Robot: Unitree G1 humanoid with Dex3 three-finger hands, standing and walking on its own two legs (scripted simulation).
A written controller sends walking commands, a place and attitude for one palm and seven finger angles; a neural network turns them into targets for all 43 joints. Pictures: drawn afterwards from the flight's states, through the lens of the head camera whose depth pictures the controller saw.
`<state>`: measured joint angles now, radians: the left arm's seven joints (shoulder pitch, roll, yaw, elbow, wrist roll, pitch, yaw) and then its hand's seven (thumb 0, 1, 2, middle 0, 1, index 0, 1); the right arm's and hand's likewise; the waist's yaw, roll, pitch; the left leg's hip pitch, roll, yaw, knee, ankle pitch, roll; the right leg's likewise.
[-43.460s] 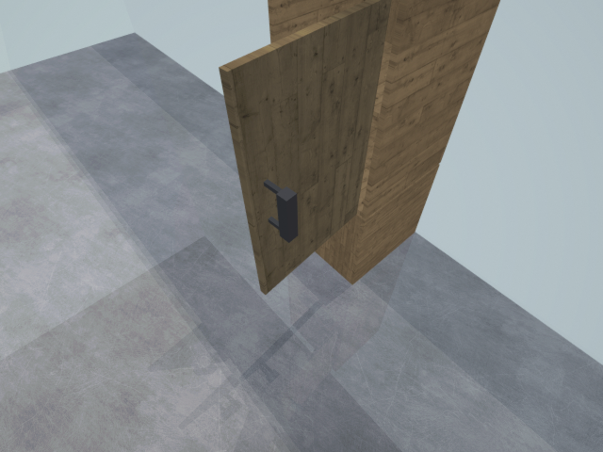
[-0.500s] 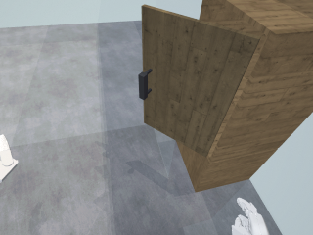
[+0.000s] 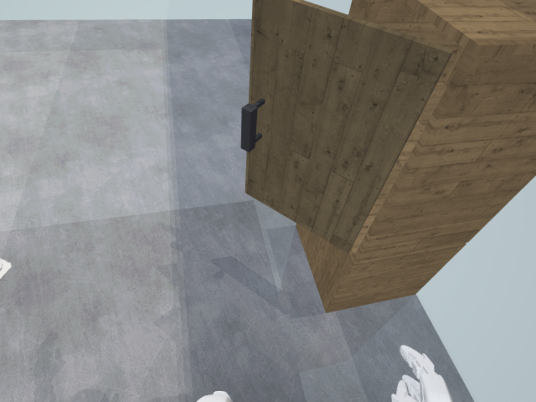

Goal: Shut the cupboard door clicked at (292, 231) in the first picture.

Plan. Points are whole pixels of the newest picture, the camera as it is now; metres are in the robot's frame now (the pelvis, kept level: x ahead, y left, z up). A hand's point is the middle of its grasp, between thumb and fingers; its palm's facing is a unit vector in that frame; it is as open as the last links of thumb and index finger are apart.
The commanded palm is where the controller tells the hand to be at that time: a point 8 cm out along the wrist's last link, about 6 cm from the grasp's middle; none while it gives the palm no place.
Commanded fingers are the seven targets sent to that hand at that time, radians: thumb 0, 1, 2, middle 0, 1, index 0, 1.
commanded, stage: step back with the hand held close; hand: left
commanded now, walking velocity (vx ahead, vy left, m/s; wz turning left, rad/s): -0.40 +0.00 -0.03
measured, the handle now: (254, 124) +0.73 +0.08 -0.02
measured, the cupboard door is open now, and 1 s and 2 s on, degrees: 42 42 42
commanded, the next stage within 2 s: stop stepping back and stand still in 0.62 s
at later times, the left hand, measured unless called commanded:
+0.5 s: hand out of the picture +0.14 +0.30 +0.18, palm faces +0.46 -0.78 -0.42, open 7.4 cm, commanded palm +0.07 +0.32 +0.19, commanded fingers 0.00 0.90 0.90 -0.20 -0.30 -0.20 -0.30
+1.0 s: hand out of the picture +0.04 +0.31 +0.18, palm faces +0.50 -0.81 -0.29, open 7.4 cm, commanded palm -0.02 +0.33 +0.19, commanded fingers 0.00 0.90 0.90 -0.20 -0.30 -0.20 -0.30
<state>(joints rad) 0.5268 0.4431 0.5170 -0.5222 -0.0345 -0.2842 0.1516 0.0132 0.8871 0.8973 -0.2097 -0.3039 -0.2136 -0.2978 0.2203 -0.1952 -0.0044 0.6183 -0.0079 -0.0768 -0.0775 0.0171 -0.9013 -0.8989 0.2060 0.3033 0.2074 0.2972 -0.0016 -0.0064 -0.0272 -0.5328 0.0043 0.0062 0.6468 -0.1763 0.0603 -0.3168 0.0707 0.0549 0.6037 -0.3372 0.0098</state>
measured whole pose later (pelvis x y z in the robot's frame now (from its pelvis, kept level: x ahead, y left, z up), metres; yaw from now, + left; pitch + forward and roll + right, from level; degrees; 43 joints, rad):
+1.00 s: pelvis -0.17 +0.03 +0.00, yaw -2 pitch -1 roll -2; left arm 0.44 0.39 0.42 -0.37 -0.04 -0.16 0.18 0.01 0.88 0.90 -0.21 -0.30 -0.22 -0.30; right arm 0.35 -0.27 -0.02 0.72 0.01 -0.04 -0.11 0.02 -0.90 -0.90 0.20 0.30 0.21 0.30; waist -0.02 -0.02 -0.13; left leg -0.41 -0.02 -0.02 0.68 -0.25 0.04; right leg -0.11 -0.01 -0.02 0.57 -0.44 0.04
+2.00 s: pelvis -0.19 +0.07 +0.01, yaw -2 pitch +0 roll -1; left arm 0.28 0.17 0.01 0.82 0.00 0.06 0.03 -0.01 0.96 0.90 -0.20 -0.30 -0.21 -0.30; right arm 0.20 -0.24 0.01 0.89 -0.03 0.02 -0.01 0.01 -0.91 -0.90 0.20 0.30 0.21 0.30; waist -0.03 -0.04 0.03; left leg -0.35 -0.01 0.03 0.56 -0.21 0.04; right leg -0.19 0.00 -0.04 0.55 -0.35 0.00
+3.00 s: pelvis -0.19 +0.08 +0.02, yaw -3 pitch -2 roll +0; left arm 0.27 0.22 0.01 1.14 0.01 0.00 0.02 0.00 0.91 0.90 -0.20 -0.30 -0.20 -0.30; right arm 0.25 -0.22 -0.01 1.12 -0.01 0.01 -0.03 0.01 -0.91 -0.90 0.20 0.30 0.21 0.30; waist -0.01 0.00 0.03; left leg -0.22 -0.02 0.06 0.38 -0.13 0.05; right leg -0.08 -0.01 -0.01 0.37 -0.26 0.01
